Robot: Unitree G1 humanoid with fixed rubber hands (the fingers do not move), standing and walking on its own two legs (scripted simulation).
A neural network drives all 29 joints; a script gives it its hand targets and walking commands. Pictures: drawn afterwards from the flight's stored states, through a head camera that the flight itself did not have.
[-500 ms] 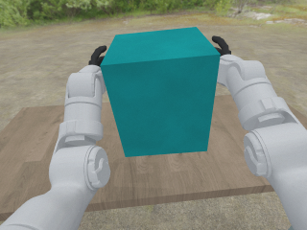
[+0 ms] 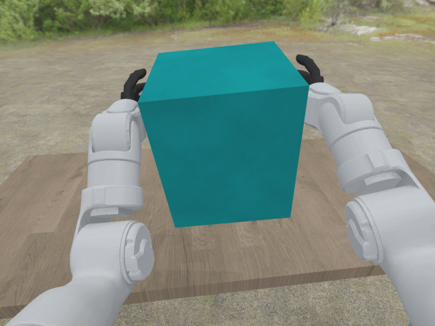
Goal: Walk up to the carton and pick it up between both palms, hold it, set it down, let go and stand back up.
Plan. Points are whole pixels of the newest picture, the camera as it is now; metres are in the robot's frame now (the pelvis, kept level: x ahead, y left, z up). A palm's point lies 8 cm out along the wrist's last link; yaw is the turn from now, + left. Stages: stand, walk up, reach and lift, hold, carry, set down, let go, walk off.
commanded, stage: hold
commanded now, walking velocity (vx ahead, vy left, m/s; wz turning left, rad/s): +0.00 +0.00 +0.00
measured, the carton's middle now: (224, 135) +0.37 +0.00 +0.25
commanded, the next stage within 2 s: none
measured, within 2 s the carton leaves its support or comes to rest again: neither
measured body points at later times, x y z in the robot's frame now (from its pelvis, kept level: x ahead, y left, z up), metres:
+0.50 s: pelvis +0.00 -0.01 +0.00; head -0.10 +0.01 +0.44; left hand +0.39 +0.15 +0.32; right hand +0.39 -0.15 +0.33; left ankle +0.02 +0.12 -0.75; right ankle -0.01 -0.11 -0.75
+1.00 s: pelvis +0.00 +0.00 +0.00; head -0.10 +0.02 +0.44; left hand +0.39 +0.15 +0.31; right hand +0.39 -0.15 +0.33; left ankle +0.02 +0.12 -0.75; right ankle -0.01 -0.11 -0.75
